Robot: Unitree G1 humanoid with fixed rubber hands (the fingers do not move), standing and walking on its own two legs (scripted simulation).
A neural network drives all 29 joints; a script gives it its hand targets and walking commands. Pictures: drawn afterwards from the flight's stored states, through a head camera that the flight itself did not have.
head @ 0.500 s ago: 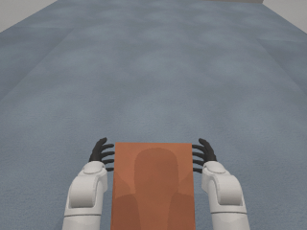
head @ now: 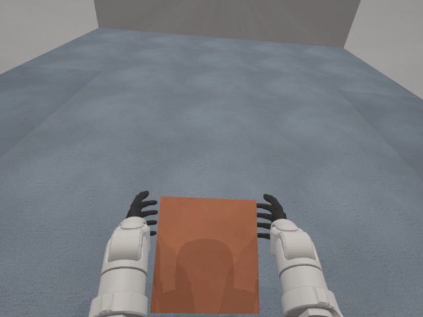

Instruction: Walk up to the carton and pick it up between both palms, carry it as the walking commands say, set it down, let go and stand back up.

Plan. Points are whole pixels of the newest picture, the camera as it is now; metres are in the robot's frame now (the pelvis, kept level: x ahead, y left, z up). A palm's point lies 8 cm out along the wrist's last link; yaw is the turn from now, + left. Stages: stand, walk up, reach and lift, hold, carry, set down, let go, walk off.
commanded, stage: hold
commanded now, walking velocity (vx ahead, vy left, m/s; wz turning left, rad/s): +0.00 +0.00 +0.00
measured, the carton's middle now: (204, 249) +0.33 +0.02 -0.07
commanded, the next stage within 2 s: set down in 0.02 s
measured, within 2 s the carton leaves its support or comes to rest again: neither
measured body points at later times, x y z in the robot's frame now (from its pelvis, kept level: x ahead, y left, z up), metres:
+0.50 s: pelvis +0.00 +0.01 -0.01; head +0.02 +0.02 +0.44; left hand +0.32 +0.15 -0.02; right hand +0.32 -0.14 -0.02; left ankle +0.08 +0.12 -0.74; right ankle +0.00 -0.12 -0.74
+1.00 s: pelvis -0.02 +0.00 -0.05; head +0.12 +0.01 +0.38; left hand +0.34 +0.15 -0.11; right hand +0.35 -0.14 -0.10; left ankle +0.08 +0.12 -0.74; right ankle +0.00 -0.12 -0.74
